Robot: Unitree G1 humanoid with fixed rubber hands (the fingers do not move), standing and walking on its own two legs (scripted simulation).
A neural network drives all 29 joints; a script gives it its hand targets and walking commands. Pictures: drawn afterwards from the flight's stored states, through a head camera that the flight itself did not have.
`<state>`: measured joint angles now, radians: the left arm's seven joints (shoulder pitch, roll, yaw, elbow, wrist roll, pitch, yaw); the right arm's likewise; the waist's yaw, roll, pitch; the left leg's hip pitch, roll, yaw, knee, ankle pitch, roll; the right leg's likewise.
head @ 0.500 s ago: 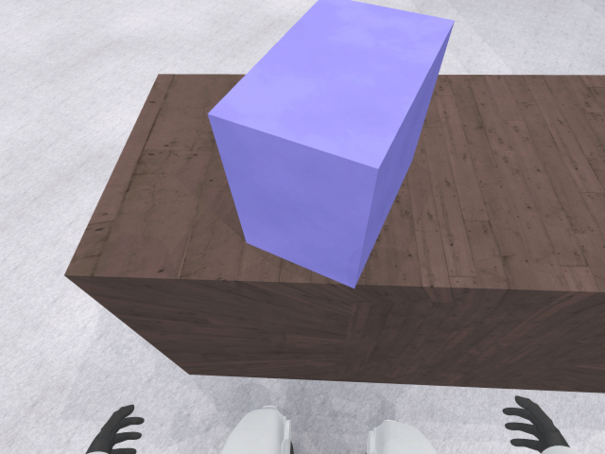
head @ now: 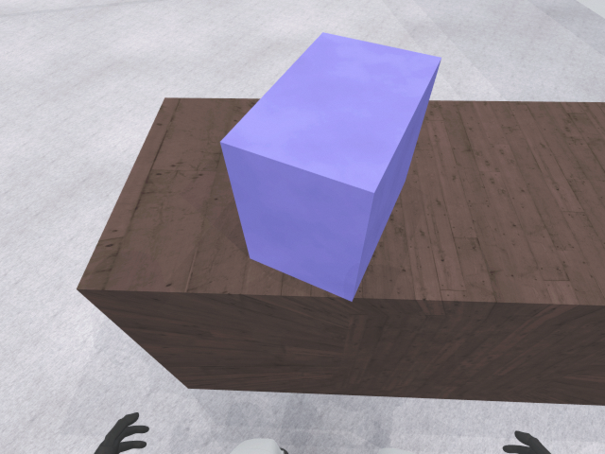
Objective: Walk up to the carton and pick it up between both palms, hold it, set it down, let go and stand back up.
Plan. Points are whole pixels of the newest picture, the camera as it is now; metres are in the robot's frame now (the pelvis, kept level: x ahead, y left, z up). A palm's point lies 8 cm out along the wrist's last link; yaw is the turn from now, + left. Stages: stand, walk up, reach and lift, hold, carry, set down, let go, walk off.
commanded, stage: walk up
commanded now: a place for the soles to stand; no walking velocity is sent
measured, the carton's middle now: (337, 166) +0.52 -0.02 +0.06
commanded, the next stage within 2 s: reach and lift in 0.30 s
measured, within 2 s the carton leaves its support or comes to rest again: neither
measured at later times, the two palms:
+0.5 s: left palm (139, 431) +0.16 +0.27 -0.13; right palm out of the picture +0.13 -0.28 -0.12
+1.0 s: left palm (119, 386) +0.20 +0.29 -0.06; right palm (508, 445) +0.14 -0.23 -0.06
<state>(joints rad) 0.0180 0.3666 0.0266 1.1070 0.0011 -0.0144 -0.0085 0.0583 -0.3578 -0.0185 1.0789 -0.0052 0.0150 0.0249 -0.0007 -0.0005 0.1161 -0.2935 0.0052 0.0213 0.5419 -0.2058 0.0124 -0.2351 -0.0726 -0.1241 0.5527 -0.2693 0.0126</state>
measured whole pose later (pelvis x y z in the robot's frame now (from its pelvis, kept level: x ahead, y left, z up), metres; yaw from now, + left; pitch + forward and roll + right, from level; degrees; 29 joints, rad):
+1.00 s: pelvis +0.03 +0.01 +0.01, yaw -7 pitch -5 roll +0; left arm 0.24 0.39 0.10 0.32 -0.02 0.38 -0.05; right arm 0.31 -0.13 -0.03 0.44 0.01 0.02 -0.07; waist 0.04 -0.05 0.16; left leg -0.12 0.04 0.13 0.46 -0.24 0.01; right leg -0.10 -0.03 -0.02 0.44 -0.25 0.02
